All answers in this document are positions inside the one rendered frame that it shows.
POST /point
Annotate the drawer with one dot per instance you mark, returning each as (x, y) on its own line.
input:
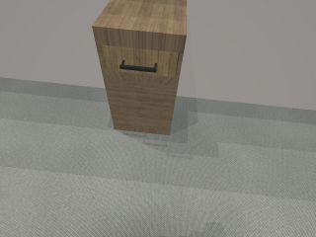
(166, 60)

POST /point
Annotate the handle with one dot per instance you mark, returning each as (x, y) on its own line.
(138, 68)

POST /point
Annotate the cabinet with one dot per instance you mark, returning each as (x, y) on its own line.
(142, 102)

